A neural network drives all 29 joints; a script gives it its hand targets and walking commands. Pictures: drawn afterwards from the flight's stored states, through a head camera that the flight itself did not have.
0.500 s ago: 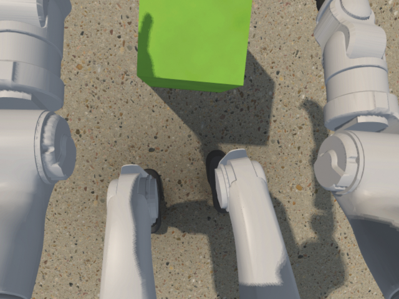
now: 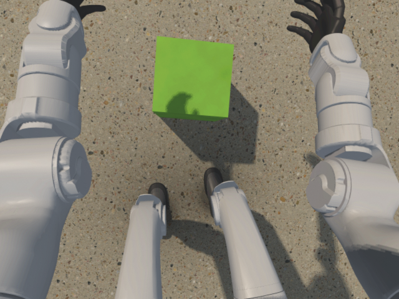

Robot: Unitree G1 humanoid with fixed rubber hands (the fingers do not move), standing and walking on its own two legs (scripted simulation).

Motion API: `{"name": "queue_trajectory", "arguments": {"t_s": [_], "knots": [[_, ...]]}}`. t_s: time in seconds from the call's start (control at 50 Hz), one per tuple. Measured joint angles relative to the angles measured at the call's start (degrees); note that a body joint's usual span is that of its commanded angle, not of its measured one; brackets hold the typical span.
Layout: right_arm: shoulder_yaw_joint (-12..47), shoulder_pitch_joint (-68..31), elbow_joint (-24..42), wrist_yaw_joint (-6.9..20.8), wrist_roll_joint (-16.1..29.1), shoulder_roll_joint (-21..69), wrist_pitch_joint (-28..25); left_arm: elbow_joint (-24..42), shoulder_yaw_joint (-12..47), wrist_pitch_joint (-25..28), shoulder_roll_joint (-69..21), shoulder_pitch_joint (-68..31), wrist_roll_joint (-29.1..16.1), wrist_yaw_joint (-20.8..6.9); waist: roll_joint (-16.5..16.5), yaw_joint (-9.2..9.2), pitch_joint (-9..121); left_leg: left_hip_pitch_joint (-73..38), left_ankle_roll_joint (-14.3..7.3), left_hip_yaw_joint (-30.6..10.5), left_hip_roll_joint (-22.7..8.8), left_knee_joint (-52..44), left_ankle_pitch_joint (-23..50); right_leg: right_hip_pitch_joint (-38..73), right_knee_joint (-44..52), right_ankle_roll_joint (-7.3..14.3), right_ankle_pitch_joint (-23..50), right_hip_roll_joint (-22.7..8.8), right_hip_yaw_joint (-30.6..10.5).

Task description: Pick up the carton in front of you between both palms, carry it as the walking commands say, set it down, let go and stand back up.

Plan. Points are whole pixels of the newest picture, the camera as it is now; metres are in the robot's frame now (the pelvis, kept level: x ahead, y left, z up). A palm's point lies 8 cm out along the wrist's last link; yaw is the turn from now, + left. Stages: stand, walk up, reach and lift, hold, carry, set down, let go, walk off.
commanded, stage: let go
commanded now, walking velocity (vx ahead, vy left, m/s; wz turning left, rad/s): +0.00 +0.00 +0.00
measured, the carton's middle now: (190, 86) +0.52 -0.06 -0.50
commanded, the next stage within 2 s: stand in 1.42 s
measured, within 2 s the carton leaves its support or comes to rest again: neither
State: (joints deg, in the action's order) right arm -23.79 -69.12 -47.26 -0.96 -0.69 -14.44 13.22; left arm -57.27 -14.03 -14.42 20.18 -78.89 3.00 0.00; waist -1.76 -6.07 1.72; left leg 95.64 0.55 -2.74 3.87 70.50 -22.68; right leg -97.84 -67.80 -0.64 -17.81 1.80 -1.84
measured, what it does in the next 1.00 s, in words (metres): rises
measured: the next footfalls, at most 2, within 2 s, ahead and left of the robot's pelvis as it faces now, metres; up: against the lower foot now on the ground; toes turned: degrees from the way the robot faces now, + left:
none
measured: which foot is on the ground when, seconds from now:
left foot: down 0.00-1.00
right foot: down 0.00-1.00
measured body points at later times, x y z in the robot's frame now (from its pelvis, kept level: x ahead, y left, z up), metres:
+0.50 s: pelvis +0.06 -0.02 +0.11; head +0.27 -0.02 +0.50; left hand +0.43 +0.17 -0.01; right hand +0.39 -0.27 +0.00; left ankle +0.06 +0.11 -0.59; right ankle +0.09 -0.12 -0.59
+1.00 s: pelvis +0.09 +0.01 +0.15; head +0.13 +0.01 +0.60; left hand +0.28 +0.24 +0.07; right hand +0.26 -0.23 +0.08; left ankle +0.06 +0.11 -0.59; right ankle +0.09 -0.12 -0.59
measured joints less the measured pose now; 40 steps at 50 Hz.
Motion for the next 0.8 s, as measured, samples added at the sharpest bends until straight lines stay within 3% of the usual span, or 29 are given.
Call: {"name": "queue_trajectory", "arguments": {"t_s": [0.14, 0.28, 0.46, 0.8], "knots": [[0.9, 9.5, 3.8, 3.3, -5.1, 1.1, -1.6, 7.1, -3.2, 0.9, -5.8, 10.9, 4.9, 2.3, 0.3, 1.41, -0.2, -8.9, 0.2, -0.3, -0.1, -9.0, 2.5, 8.7, 8.3, 0.4, 2.1, -0.2, -0.2], [6.1, 25.6, 10.0, 6.2, -5.4, 1.5, -3.6, 18.4, -1.2, 3.1, -10.8, 30.7, 4.2, 4.6, 0.9, 2.01, -0.2, -20.9, 0.6, -1.0, -0.3, -17.9, 4.3, 20.3, 16.2, 1.1, 3.2, -0.3, 0.0], [11.9, 43.5, 12.8, 7.1, -1.3, 1.6, -7.8, 21.8, 2.3, 7.6, -10.9, 48.8, 2.2, 2.5, 2.0, 1.98, 0.9, -36.6, 0.7, -1.5, -1.2, -26.2, 5.0, 35.9, 23.9, 1.7, 3.6, 0.1, 0.2], [20.7, 75.7, 21.2, 5.1, 2.0, 3.4, -13.0, 26.7, 8.0, 14.2, -9.6, 79.7, -1.0, -0.6, 2.7, 2.98, -1.7, -68.9, -0.9, -0.8, -2.0, -39.2, 5.6, 68.2, 37.5, 0.8, 4.5, 0.2, -1.0]]}}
